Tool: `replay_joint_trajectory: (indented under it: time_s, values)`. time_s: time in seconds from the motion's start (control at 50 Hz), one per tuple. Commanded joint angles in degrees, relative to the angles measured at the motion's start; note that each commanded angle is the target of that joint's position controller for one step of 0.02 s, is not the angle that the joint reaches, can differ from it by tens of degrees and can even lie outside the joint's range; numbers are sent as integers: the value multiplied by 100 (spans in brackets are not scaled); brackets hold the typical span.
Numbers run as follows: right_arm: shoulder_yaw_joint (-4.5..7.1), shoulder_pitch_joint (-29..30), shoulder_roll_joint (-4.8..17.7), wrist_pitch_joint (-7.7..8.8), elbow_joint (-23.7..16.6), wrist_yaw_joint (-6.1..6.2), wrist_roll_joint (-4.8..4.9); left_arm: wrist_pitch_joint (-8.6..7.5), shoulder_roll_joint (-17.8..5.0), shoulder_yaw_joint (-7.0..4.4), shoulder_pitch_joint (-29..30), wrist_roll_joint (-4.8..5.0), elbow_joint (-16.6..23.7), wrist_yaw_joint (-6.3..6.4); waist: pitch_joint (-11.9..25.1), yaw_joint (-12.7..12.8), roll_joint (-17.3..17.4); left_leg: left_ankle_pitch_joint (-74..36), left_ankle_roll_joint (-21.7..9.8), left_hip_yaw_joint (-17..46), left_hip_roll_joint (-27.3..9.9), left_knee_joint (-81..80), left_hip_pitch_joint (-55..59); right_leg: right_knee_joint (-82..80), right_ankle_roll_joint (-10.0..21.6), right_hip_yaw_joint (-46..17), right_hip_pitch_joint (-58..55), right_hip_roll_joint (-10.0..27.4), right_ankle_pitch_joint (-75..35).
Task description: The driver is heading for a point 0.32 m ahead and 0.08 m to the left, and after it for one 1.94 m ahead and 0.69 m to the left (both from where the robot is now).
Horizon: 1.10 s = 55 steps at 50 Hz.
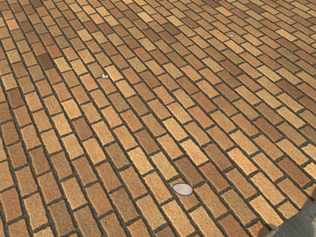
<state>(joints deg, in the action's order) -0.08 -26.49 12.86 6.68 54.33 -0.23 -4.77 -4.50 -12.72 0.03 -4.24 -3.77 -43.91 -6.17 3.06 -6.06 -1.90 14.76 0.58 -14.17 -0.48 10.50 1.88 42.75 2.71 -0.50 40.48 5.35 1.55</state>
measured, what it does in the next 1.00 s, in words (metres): goes down, turning left: right foot, then left foot 0.15 m lower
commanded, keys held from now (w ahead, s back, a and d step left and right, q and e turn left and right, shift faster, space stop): w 0.06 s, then w+q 0.08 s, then q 0.86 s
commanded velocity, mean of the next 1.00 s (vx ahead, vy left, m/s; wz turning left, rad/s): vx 0.19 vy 0.00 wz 0.32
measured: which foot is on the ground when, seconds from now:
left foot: down 0.00-0.14, up 0.16-0.68, down 0.70-1.00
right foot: up 0.00-0.10, down 0.12-0.68, up 0.70-1.00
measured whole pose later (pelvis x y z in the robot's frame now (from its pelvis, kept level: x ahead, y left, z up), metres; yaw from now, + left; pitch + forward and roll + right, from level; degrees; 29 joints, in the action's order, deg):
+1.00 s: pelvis +0.37 +0.00 -0.16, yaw +25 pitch +3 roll -2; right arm 1.7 -12.0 15.3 -4.0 45.8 4.6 -0.5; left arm 0.8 -12.5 -0.8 -0.8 -0.7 -36.0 5.0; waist -1.9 -1.7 -0.5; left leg 9.1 -1.8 5.1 0.9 30.4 -24.4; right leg 78.1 -7.3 -2.1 49.2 0.3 11.0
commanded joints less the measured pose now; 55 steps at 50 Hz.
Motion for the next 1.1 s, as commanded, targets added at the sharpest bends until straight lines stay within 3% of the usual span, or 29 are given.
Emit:
replay_joint_trajectory:
  time_s: [0.02,0.08,0.12,0.14,0.16,0.18,0.2,0.22,0.26,0.34,0.38,0.42,0.48,0.56,0.64,0.66,0.68,0.7,0.72,0.74,0.76,0.8,0.82,0.86,0.9,0.92,1.0,1.04,1.1]
  values:
    - [139,266,796,60,-275,-104,-22,5,-431,-159,170,-7,373,101,-555,395,641,-2380,-1161,368,-1576,-120,-492,-39,163,120,-569,-130,145]
    - [224,196,1087,-64,-147,-115,60,-84,-544,-254,300,58,517,223,-666,500,593,-2460,-1056,337,-1693,428,-90,-841,323,379,-1155,-451,633]
    - [214,170,1086,-12,-142,-141,-53,-231,-1021,-510,-642,184,334,364,9,976,418,-3484,-766,46,-1236,2072,-1053,-695,720,367,-3516,-786,-34]
    - [-63,-731,197,44,-162,-209,-194,-219,-1293,-576,-1954,144,49,460,1691,1084,-816,-1313,-226,62,-581,4074,-2968,-539,1893,-1288,-6640,419,-944]
    - [-47,-293,367,115,-308,-432,-27,-147,-1200,-529,-3262,87,-180,495,2418,1600,-1058,2189,-109,782,274,5766,-4014,-1906,2461,-3525,-7399,1535,-722]
    - [49,1034,446,135,-636,-476,316,-257,-1322,-660,-3438,-59,-461,559,791,1869,-590,2003,-343,1649,139,6554,-4971,-2193,1881,-2981,-6338,1408,-1323]
    - [101,1253,590,153,-672,-369,319,-302,-1324,-694,-2830,79,-518,550,68,1493,-529,1637,-314,1654,-319,6806,-4897,-2143,1682,-2077,-4964,1434,-1899]
    - [150,1044,763,117,-636,-261,154,-271,-922,-569,-2369,173,-446,556,282,1133,-350,1615,-310,1694,-605,6851,-4301,-2100,1689,-1545,-4158,1437,-2391]
    - [-35,953,55,-17,-641,-233,8,-212,-206,-298,-1529,186,-252,542,32,522,10,1266,-239,1820,-816,6362,-3422,-2345,1477,-795,-2540,1320,-3047]
    - [15,298,-69,-203,-435,-557,27,-161,-465,-399,-927,-183,-87,666,14,230,30,-680,-133,1590,-607,5770,-2736,-2653,1183,349,-1509,812,-2218]
    - [72,864,111,-160,-744,-551,-64,-246,-201,-273,-970,-180,-120,811,-45,450,50,-1488,-196,2070,-776,5259,-3638,-2578,1119,197,-2128,1005,-1437]
    - [140,1237,280,-172,-954,-417,-23,-306,-293,-248,-1453,-54,-319,917,-21,694,170,-2083,-87,2200,-954,4353,-4527,-2183,1155,233,-3145,1158,-1163]
    - [112,1617,81,-297,-884,-392,-35,-221,-200,-169,-1961,-76,-392,926,-283,1063,65,-3841,0,1580,-897,2695,-4013,-1407,922,656,-2777,709,47]
    - [227,2064,340,-449,-1121,-334,-95,-267,-295,-118,-2254,-93,-567,769,-772,1129,76,-3419,-82,1438,-854,1974,-3688,-900,677,186,-2429,1315,1223]
    - [232,2651,244,-468,-1099,-269,-130,-112,-351,-160,-2825,52,-935,925,-1001,1593,176,-3032,-155,1296,-921,944,-3930,-142,400,-128,-3241,1578,2198]
    - [429,3003,489,-596,-1230,-386,1136,200,-1044,-567,-2016,815,-851,1107,-1377,1468,-179,-2550,-136,1281,-311,979,-3337,1022,332,515,-2310,1111,548]
    - [486,1931,496,-618,-880,-405,1066,315,-845,-487,-1914,763,-720,1146,-483,945,282,-3615,-143,673,115,794,-2101,2254,136,1155,-2164,925,219]
    - [626,1041,659,-670,-461,-328,795,280,-532,-438,-2134,713,-778,1104,219,631,512,-4786,-347,472,255,966,-270,3442,-124,1492,-1347,581,741]
    - [791,150,1175,-669,-191,-212,620,223,-445,-414,-1892,639,-608,1060,526,102,1316,-8030,-780,1465,-639,1447,1632,5528,-638,1672,501,-5,4224]
    - [802,-203,1784,-618,-186,-182,409,90,-187,-249,-2007,740,-241,940,1740,73,2032,-9969,-2034,2898,-2085,2853,3420,7898,-1052,675,2001,-116,5631]
    - [733,-173,1597,-683,-419,-80,531,-18,-331,-187,-1345,795,136,863,2600,-326,1793,-9353,-2566,3404,-2398,2597,3586,8274,-1110,85,2545,-67,5472]
    - [651,701,1631,-878,-745,202,473,-20,-168,-42,-917,674,539,978,2467,48,677,-5686,-2484,3946,-2698,1853,2147,8180,-965,-377,2743,95,4218]
    - [491,1391,1266,-943,-961,253,475,176,-201,-58,-1056,611,403,1100,1841,469,6,-4449,-2317,3847,-2668,1503,695,7210,-970,-458,2202,186,3694]
    - [413,1575,1242,-916,-1059,244,320,474,-500,-215,-1152,495,336,1248,792,739,78,-3193,-2019,3373,-2050,1156,-1446,6492,-921,-255,1287,-134,2637]
    - [421,1674,1350,-839,-1128,241,287,545,-414,-240,-837,348,542,1296,410,786,456,-3024,-1872,3180,-1558,1180,-2152,6393,-913,-111,1195,-373,2081]
    - [378,1615,1266,-847,-1129,375,366,567,-303,-185,-557,314,784,1259,165,770,430,-2654,-1739,2955,-1230,1268,-2328,5385,-954,-177,1185,-426,1321]
    - [447,1889,1202,-1109,-1458,655,484,511,-43,-90,12,283,1184,1013,510,722,971,-1388,-1327,2809,-705,1138,-2529,1691,-1056,-111,-681,-682,332]
    - [550,2014,1333,-1119,-1628,616,491,551,-278,-207,-173,391,1173,909,455,790,1338,-544,-1274,3294,-934,895,-2662,943,-946,-227,-1440,-649,873]
    - [520,1819,954,-1069,-1714,498,530,574,-582,-454,-623,372,939,855,98,835,1304,376,-947,3778,-731,1277,-2868,-795,-669,-158,-2673,-660,890]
